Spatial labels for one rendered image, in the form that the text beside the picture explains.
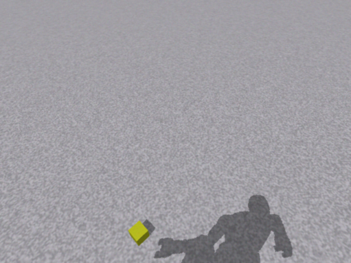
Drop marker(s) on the cube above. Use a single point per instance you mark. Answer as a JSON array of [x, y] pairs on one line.
[[139, 233]]

